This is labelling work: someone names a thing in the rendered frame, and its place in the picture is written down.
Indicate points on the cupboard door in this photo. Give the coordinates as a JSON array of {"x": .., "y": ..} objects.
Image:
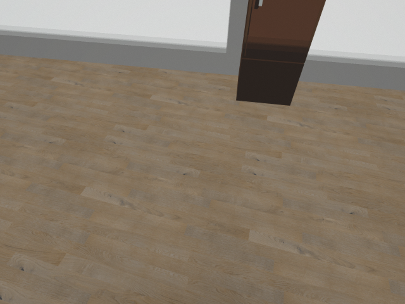
[{"x": 281, "y": 29}]

